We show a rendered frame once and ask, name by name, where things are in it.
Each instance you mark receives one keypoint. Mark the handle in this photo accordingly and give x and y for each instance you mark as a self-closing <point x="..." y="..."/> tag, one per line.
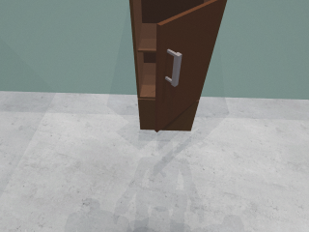
<point x="176" y="68"/>

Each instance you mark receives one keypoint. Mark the cupboard door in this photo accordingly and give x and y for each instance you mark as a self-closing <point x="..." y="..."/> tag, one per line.
<point x="191" y="34"/>

